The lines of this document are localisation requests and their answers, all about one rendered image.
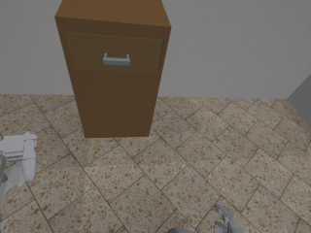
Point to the drawer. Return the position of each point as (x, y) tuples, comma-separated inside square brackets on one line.
[(87, 51)]

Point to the robot left hand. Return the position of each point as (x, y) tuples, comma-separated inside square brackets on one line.
[(20, 148)]

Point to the cabinet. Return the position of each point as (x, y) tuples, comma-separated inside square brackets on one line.
[(114, 103)]

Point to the robot right hand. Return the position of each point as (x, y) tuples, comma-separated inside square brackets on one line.
[(233, 226)]

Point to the handle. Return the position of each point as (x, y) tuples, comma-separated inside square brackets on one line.
[(116, 61)]

